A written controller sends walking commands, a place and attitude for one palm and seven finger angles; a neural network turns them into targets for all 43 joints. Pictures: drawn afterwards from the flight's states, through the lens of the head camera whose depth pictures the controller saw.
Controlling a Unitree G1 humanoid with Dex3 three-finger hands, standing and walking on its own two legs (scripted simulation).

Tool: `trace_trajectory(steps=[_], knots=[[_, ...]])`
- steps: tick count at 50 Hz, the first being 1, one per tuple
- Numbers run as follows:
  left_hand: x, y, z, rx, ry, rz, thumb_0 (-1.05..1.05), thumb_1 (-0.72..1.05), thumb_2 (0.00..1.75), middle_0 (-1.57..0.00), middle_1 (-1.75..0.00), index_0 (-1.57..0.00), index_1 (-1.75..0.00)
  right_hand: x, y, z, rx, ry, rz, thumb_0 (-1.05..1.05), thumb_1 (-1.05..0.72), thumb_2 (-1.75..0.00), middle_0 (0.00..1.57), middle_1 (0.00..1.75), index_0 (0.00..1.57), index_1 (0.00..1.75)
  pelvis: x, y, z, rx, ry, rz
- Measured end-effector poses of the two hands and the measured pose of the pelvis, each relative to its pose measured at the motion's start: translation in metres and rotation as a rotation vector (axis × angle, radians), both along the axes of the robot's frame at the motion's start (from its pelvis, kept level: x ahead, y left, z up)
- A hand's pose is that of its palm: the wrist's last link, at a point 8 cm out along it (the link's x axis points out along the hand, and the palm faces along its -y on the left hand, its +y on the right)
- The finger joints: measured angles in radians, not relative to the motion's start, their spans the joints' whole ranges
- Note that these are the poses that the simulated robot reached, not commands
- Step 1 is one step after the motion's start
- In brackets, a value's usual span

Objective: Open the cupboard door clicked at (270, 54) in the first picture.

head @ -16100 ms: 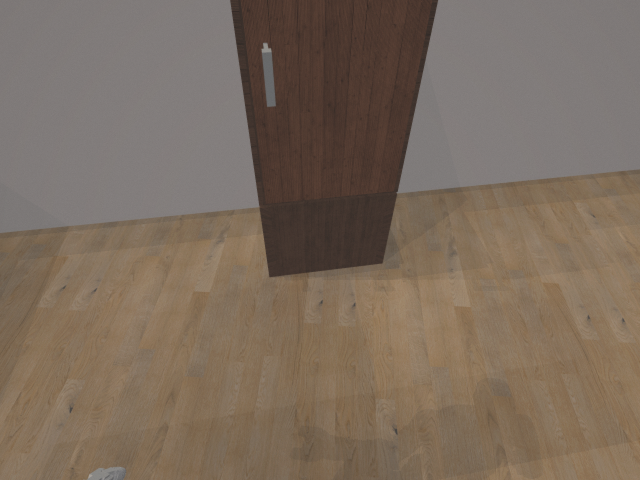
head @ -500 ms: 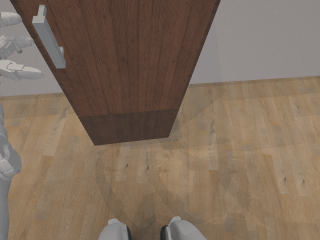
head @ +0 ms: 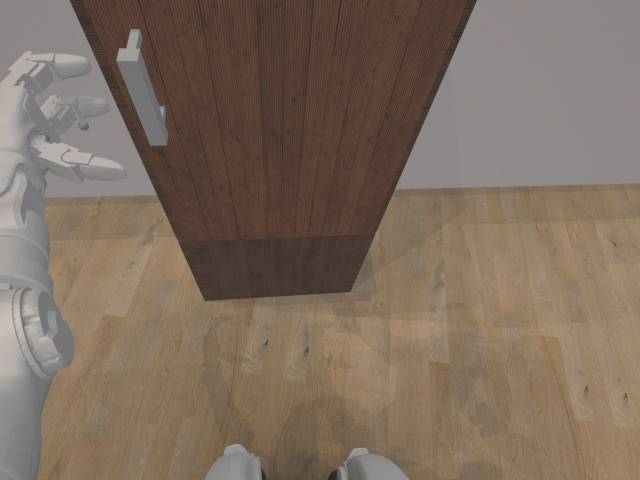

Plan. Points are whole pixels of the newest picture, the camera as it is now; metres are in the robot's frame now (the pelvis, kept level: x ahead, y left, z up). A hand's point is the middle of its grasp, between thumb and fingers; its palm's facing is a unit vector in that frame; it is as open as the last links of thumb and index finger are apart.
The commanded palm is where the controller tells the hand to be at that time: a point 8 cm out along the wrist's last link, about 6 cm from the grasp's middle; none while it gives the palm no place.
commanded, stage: move the hooked fingers beside the handle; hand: left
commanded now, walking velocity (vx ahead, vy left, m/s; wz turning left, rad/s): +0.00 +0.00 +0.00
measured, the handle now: (147, 90) +0.57 +0.18 +0.11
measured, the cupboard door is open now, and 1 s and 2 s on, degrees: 0 0 0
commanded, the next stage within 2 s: slide the fingers in behind the handle in 0.20 s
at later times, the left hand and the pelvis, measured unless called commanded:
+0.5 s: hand (102, 117) +0.53 +0.22 +0.11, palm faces +0.02 -1.00 +0.00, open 14.0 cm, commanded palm +0.50 +0.26 +0.11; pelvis +0.00 +0.00 +0.00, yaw -1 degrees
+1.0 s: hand (124, 122) +0.52 +0.20 +0.11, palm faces +0.01 -1.00 +0.01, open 14.0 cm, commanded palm +0.50 +0.24 +0.11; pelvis +0.00 +0.00 +0.00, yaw +0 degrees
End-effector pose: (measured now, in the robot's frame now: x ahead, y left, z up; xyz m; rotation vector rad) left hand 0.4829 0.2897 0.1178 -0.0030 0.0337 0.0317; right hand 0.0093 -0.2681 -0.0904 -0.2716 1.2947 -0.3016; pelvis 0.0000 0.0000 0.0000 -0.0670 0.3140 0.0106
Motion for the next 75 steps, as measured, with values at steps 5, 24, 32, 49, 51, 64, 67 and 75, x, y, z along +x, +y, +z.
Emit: trace_trajectory(steps=[5,24,32,49,51,64,67,75], knots=[[0.002,0.000,0.000,0.008,0.012,-0.005,-0.01,-0.50,0.30,-0.30,-1.20,-0.30,-1.20,-0.007,0.000,-0.002,-0.003,0.012,0.005,0.00,-0.90,-0.90,0.21,0.30,0.21,0.30,-0.005,-0.001,-0.002,-0.002,0.007,0.006],[0.021,-0.013,-0.006,-0.004,0.023,-0.018,-0.01,-0.50,0.30,-0.30,-1.20,-0.30,-1.20,-0.071,0.003,0.004,0.002,0.175,-0.088,0.00,-0.90,-0.90,0.21,0.30,0.20,0.30,-0.003,-0.003,-0.003,-0.003,0.036,-0.013],[0.020,-0.017,-0.007,-0.006,0.010,-0.003,-0.01,-0.50,0.30,-0.30,-1.20,-0.29,-1.20,-0.058,0.003,0.003,0.012,0.145,-0.077,0.00,-0.90,-0.90,0.21,0.30,0.20,0.30,0.000,-0.004,-0.001,-0.002,0.030,-0.010],[0.014,-0.036,-0.009,-0.009,-0.004,-0.019,-0.01,-0.50,0.30,-0.30,-1.20,-0.29,-1.20,-0.011,0.000,-0.004,0.025,0.036,-0.010,0.00,-0.90,-0.90,0.21,0.30,0.20,0.30,0.003,-0.003,-0.002,0.001,0.019,0.001],[0.014,-0.040,-0.009,-0.011,-0.006,-0.020,-0.01,-0.50,0.30,-0.30,-1.20,-0.29,-1.20,-0.010,0.001,-0.005,0.028,0.031,-0.009,0.00,-0.90,-0.90,0.21,0.30,0.20,0.30,0.003,-0.003,-0.002,0.001,0.016,0.002],[0.013,-0.061,-0.006,-0.005,-0.004,-0.018,-0.01,-0.50,0.30,-0.30,-1.20,-0.30,-1.20,-0.029,0.004,-0.009,0.061,0.056,-0.035,0.00,-0.90,-0.90,0.21,0.30,0.20,0.30,0.000,-0.006,-0.002,0.008,0.005,-0.004],[0.013,-0.065,-0.008,-0.004,0.011,-0.013,-0.01,-0.50,0.30,-0.30,-1.20,-0.30,-1.20,-0.034,0.004,-0.009,0.061,0.062,-0.041,0.00,-0.90,-0.90,0.21,0.30,0.20,0.30,-0.002,-0.007,-0.002,0.009,0.003,-0.003],[0.013,-0.081,-0.004,0.010,-0.016,-0.023,-0.01,-0.50,0.30,-0.30,-1.20,-0.30,-1.20,-0.046,0.000,-0.009,0.064,0.074,-0.050,0.00,-0.90,-0.90,0.21,0.30,0.20,0.30,-0.005,-0.009,-0.002,0.013,0.002,-0.003]])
